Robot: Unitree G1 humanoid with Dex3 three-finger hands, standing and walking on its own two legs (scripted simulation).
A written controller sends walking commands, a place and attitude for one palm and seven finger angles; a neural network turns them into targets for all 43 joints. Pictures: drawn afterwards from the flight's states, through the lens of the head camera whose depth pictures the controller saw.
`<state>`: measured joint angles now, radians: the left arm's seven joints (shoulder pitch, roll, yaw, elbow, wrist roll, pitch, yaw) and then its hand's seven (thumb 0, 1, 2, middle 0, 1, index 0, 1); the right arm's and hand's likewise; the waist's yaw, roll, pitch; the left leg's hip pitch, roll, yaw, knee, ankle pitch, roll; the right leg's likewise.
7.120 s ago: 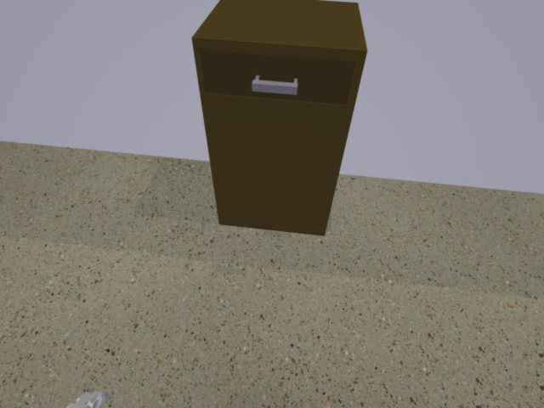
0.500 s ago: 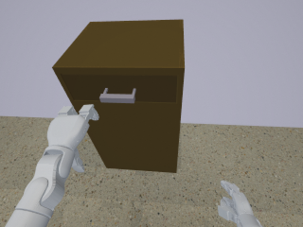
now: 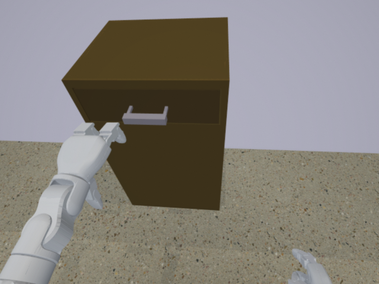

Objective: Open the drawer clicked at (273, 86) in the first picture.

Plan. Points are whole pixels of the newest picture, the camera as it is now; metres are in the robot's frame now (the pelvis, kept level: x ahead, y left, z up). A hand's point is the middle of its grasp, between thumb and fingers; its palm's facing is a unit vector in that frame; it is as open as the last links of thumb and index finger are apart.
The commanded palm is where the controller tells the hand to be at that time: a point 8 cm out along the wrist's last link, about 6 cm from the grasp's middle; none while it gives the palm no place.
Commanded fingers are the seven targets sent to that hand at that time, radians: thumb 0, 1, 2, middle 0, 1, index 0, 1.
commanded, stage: raise the hand with hooked fingers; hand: left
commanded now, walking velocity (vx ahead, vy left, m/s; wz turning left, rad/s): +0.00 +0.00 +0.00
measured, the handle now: (146, 114) +0.58 +0.23 -0.01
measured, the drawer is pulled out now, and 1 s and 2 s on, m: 0.00 0.00 0.00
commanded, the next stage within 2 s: move the hooked fingers above the handle in 0.02 s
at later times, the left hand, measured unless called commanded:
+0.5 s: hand (115, 145) +0.37 +0.22 +0.09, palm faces +0.05 -0.04 -1.00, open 13.9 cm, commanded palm +0.34 +0.24 +0.14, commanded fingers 0.00 -0.50 0.30 -0.30 -1.20 -0.30 -1.20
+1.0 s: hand (123, 129) +0.44 +0.24 +0.07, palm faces -0.01 +0.02 -1.00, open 13.9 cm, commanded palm +0.42 +0.24 +0.13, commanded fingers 0.00 -0.50 0.30 -0.30 -1.20 -0.30 -1.20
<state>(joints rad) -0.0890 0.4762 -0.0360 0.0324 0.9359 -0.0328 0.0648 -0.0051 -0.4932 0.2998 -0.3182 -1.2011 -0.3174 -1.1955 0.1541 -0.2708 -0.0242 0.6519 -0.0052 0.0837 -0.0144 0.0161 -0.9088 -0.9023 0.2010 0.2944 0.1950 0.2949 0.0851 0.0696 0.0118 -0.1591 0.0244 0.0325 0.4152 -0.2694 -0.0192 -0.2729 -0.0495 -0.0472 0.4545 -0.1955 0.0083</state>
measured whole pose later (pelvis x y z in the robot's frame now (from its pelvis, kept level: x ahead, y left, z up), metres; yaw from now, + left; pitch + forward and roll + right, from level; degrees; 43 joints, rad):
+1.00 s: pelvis +0.01 +0.00 -0.01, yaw +0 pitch +9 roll +1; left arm -0.64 0.48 -0.07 0.76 1.05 -0.03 0.18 0.00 -0.49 0.30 -0.32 -1.20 -0.32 -1.20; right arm 0.24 -0.27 -0.05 0.69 0.01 0.07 -0.03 0.01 -0.91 -0.90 0.20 0.29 0.20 0.29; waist -0.01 0.04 -0.04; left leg -0.35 0.03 0.04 0.51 -0.31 -0.02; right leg -0.46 -0.05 -0.04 0.54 -0.23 0.01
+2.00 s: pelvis +0.01 +0.02 -0.02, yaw -2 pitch +18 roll -1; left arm -0.91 0.59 0.02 1.10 1.09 -0.05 0.20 0.00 -0.49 0.30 -0.33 -1.21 -0.32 -1.20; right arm 0.38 -0.26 -0.05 0.71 -0.01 0.10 -0.01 0.01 -0.91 -0.90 0.20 0.29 0.20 0.30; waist -0.13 0.05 -0.10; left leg -0.61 0.04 0.06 0.68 -0.38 0.01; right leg -0.71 -0.04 -0.01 0.63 -0.24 0.03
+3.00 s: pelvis +0.01 +0.01 -0.03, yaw -1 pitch +18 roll -1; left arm -0.94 0.58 0.02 1.09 1.10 -0.13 0.20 0.00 -0.49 0.30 -0.32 -1.20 -0.32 -1.20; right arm 0.36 -0.28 -0.05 0.70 -0.02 0.08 -0.03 0.01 -0.91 -0.90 0.20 0.29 0.20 0.30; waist -0.13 0.04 -0.10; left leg -0.62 0.04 0.04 0.68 -0.38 0.00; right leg -0.70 -0.04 -0.02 0.64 -0.25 0.02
